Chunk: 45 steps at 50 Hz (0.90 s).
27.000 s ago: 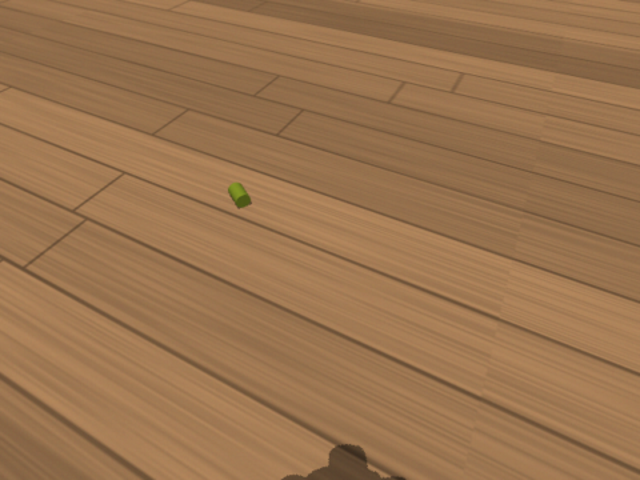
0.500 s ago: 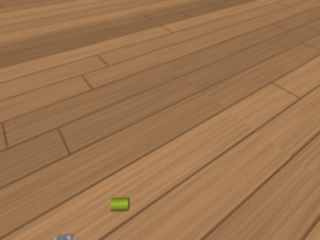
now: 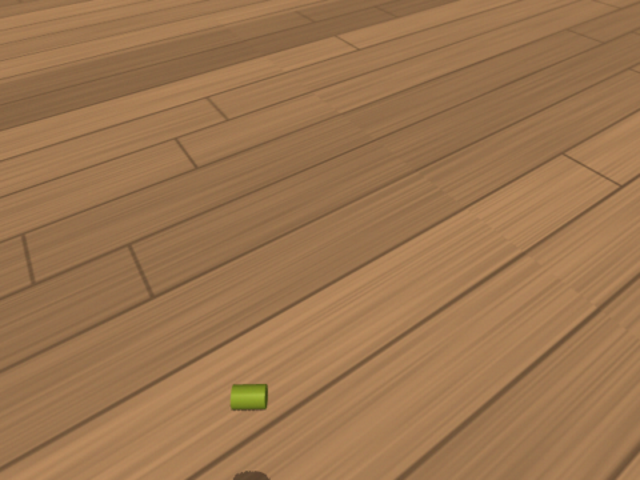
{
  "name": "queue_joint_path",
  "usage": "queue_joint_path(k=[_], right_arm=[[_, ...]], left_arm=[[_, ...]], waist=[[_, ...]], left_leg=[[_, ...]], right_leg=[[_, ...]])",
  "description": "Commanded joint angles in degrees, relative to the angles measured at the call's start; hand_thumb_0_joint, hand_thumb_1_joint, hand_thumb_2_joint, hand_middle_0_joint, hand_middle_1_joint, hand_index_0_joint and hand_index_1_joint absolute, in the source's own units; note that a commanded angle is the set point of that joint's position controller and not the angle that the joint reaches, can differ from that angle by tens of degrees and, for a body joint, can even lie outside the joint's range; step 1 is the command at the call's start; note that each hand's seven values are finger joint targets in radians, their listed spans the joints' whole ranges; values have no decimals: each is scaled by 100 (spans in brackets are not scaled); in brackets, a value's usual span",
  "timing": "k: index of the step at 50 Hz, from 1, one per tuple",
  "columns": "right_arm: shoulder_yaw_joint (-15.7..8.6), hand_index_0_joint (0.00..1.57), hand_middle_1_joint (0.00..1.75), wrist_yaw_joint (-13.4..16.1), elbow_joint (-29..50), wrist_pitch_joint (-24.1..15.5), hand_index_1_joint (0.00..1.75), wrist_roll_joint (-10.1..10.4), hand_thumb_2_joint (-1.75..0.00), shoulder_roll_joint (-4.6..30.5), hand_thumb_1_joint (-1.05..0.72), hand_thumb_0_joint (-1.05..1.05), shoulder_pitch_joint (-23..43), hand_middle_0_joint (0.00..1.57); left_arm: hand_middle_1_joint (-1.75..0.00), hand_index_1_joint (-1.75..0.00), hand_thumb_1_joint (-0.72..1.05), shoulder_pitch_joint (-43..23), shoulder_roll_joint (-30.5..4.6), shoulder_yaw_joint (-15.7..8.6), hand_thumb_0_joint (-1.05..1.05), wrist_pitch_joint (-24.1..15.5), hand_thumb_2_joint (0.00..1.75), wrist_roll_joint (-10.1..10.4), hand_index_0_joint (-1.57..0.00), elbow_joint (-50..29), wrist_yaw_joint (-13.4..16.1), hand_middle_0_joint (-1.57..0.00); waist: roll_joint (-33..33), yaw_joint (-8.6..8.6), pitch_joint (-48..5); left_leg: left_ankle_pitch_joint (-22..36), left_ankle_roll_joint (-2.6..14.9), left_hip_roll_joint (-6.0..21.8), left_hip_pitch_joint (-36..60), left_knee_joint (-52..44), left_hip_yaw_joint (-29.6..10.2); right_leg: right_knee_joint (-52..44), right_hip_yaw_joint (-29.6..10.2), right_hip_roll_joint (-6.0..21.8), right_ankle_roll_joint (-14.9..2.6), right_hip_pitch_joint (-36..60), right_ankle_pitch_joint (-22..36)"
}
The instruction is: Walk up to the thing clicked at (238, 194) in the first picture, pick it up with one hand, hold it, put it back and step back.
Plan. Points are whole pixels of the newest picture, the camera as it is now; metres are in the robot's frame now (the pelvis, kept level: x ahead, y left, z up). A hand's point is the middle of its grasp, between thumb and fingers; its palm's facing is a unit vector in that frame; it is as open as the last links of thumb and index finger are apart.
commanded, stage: stand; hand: left
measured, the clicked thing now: (249, 396) +0.49 +0.24 -0.74
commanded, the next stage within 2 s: none
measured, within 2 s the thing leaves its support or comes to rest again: neither
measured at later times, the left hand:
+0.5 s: hand out of the picture +0.10 +0.24 -0.16, palm faces -0.03 -0.94 -0.33, open 7.3 cm
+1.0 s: hand out of the picture +0.11 +0.25 -0.16, palm faces -0.03 -0.94 -0.34, open 7.3 cm
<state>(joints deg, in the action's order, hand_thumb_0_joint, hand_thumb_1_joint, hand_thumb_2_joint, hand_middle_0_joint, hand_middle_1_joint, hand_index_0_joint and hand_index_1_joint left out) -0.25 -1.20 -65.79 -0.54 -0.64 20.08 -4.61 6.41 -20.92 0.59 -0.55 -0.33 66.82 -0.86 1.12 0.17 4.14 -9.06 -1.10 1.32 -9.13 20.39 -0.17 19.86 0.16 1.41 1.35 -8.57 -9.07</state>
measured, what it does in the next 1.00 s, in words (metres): stands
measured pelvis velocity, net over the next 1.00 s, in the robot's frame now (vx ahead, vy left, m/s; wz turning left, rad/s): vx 0.03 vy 0.00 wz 0.00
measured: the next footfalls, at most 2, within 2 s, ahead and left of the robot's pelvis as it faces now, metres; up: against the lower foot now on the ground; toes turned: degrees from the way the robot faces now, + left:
none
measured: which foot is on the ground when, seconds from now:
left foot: down 0.00-1.00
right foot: down 0.00-1.00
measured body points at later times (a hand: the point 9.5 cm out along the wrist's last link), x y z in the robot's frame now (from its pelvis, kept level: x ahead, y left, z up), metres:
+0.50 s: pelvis +0.02 -0.01 +0.00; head +0.04 -0.01 +0.45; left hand +0.11 +0.29 -0.13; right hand +0.11 -0.31 -0.13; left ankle +0.02 +0.13 -0.75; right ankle +0.02 -0.13 -0.75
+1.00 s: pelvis +0.03 +0.00 +0.00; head +0.05 +0.00 +0.45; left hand +0.11 +0.30 -0.13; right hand +0.12 -0.30 -0.13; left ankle +0.02 +0.13 -0.75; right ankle +0.02 -0.13 -0.75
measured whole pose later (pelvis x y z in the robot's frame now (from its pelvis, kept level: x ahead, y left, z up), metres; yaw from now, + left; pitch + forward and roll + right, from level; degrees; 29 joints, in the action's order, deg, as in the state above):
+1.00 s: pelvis +0.03 +0.00 +0.00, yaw +0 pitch -1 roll +0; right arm 0.0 -0.4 -65.2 -0.5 -0.6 19.9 -4.6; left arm 5.1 -19.8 -0.1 -0.5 -0.4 65.2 -0.5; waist 0.5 -0.1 3.2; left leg -11.0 -1.2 1.6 -6.9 18.9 -0.1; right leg 17.7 0.3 1.2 1.3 -6.0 -10.7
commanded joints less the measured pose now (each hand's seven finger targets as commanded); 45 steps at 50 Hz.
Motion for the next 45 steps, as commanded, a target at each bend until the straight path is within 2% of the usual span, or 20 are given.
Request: queue_joint_path(k=[1,3,5,8,12,18,20,23,32,37,41,45], right_arm=[[-222,20,30,86,343,-104,30,14,-90,1259,-90,0,321,20],[-206,20,30,81,341,-103,30,10,-90,1223,-90,0,319,20],[-199,20,30,83,335,-120,30,13,-90,1233,-90,0,277,20],[-196,20,30,94,312,-115,30,26,-90,1229,-90,0,292,20],[-172,20,30,109,305,-121,30,27,-90,1209,-90,0,241,20],[-166,20,30,121,324,-92,30,32,-90,1221,-90,0,284,20],[-154,20,30,119,334,-92,30,17,-90,1168,-90,0,236,20],[-160,20,30,121,348,-99,30,13,-90,1209,-90,0,272,20],[-183,20,30,154,392,-126,30,20,-90,1247,-90,0,257,20],[-175,20,30,149,388,-105,30,15,-90,1208,-90,0,212,20],[-184,20,30,154,405,-111,30,11,-90,1210,-90,0,203,20],[-186,20,30,155,408,-102,30,22,-90,1215,-90,0,232,20]], left_arm=[[-30,-30,90,-329,-1247,-242,0,-141,90,-17,-20,-336,97,-20],[-30,-30,90,-283,-1241,-239,0,-160,90,-13,-20,-329,99,-20],[-30,-30,90,-281,-1224,-244,0,-171,90,-9,-20,-334,102,-20],[-30,-30,90,-236,-1200,-236,0,-168,90,-4,-20,-325,110,-20],[-30,-30,90,-290,-1220,-266,0,-176,90,-1,-20,-352,122,-20],[-30,-30,90,-263,-1166,-274,0,-147,90,-11,-20,-338,120,-20],[-30,-30,90,-370,-1210,-295,0,-149,90,-5,-20,-379,126,-20],[-30,-30,90,-307,-1160,-293,0,-144,90,-12,-20,-387,120,-20],[-30,-30,90,-351,-1136,-311,0,-142,90,-18,-20,-440,119,-20],[-30,-30,90,-377,-1132,-308,0,-133,90,-14,-20,-451,122,-20],[-30,-30,90,-382,-1152,-320,0,-128,90,-7,-20,-455,134,-20],[-30,-30,90,-338,-1134,-312,0,-124,90,-19,-20,-445,131,-20]], waist=[[-135,-39,-481],[-177,-30,-525],[-143,-51,-659],[-131,-35,-630],[-138,-60,-766],[-131,-29,-555],[-199,-61,-545],[-54,-16,-550],[-75,-29,-838],[-110,-48,-677],[-97,-45,-759],[-109,-28,-687]], left_leg=[[-390,196,613,19,-525,-608],[-242,208,589,57,-468,-566],[200,210,601,144,-390,-534],[254,199,598,251,-355,-524],[808,188,640,294,-309,-486],[419,174,601,207,-360,-474],[473,156,612,198,-383,-475],[389,157,621,161,-418,-487],[1082,171,666,343,-310,-435],[829,168,633,294,-365,-415],[1071,162,669,371,-358,-437],[911,167,650,375,-363,-430]], right_leg=[[-423,-563,579,-213,7,-246],[-429,-564,591,-199,17,-133],[-375,-544,617,-189,149,288],[-415,-546,612,-182,60,276],[-309,-515,641,-174,288,870],[-463,-485,607,-154,163,486],[-447,-511,634,-177,174,479],[-465,-481,612,-166,226,404],[-364,-436,645,-170,488,1143],[-424,-424,631,-170,417,943],[-353,-403,636,-181,473,1032],[-410,-402,626,-178,409,926]])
